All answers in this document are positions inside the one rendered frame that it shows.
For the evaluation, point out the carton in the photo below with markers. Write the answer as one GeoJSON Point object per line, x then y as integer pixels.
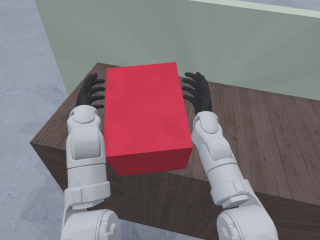
{"type": "Point", "coordinates": [146, 128]}

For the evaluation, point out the left robot upper arm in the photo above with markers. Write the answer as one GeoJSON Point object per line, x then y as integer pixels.
{"type": "Point", "coordinates": [100, 224]}

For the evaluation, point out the pedestal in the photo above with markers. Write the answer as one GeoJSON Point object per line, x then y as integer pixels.
{"type": "Point", "coordinates": [275, 139]}

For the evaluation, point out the right robot upper arm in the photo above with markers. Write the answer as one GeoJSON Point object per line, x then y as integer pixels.
{"type": "Point", "coordinates": [249, 222]}

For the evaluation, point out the right robot forearm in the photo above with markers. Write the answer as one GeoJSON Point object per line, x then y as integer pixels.
{"type": "Point", "coordinates": [228, 186]}

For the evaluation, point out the left robot forearm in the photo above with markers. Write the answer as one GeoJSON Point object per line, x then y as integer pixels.
{"type": "Point", "coordinates": [85, 161]}

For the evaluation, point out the right robot hand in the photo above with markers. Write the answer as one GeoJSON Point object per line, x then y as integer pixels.
{"type": "Point", "coordinates": [201, 99]}

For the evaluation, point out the left robot hand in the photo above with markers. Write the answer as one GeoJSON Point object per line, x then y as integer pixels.
{"type": "Point", "coordinates": [84, 96]}

